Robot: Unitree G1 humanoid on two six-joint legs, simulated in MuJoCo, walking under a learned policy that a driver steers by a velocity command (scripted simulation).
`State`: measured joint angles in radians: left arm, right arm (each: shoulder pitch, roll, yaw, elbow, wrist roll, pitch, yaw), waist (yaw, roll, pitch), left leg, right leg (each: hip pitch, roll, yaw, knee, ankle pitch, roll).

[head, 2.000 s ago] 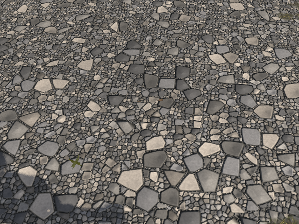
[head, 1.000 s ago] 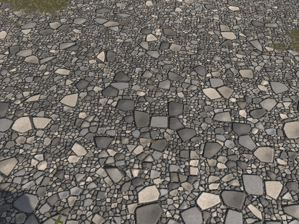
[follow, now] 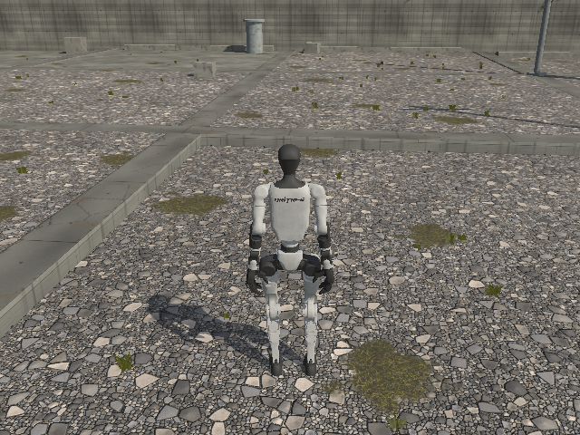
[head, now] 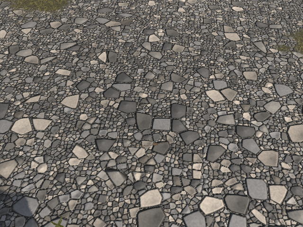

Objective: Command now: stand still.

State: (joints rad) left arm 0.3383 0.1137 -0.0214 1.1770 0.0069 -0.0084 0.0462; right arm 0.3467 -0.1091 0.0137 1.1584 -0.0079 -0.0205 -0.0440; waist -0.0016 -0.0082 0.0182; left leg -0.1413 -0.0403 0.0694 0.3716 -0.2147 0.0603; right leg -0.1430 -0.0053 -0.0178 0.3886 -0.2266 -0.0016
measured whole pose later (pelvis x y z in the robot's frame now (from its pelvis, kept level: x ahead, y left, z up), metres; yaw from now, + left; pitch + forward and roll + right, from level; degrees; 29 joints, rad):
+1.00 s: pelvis +0.22 -0.07 +0.00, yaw -1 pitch +1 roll +0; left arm 0.53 0.11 0.02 1.11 0.02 -0.10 0.01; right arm 0.12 -0.19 -0.05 0.98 -0.03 -0.04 0.03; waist 0.03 0.03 0.02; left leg -0.65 0.07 0.07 0.86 -0.10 0.05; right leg 0.06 0.06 -0.09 0.19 -0.28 -0.08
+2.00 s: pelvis +0.80 -0.10 +0.00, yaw +0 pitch +0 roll -1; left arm 0.41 0.18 0.05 1.06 0.01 -0.10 0.00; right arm 0.19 -0.20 -0.06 0.96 -0.03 -0.05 0.02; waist 0.02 0.03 0.04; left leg -0.60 0.11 0.00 1.01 -0.17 0.05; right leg -0.08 0.09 -0.11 0.26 -0.18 -0.11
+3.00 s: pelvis +1.34 -0.13 -0.01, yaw -22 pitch +0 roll +0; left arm 0.24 0.25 0.08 0.93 0.01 -0.03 -0.01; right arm 0.23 -0.21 -0.05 0.87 -0.03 -0.08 0.00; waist 0.00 0.01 0.06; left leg -0.45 0.09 0.01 1.22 -0.33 0.00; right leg -0.25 0.14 -0.06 0.45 -0.20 -0.16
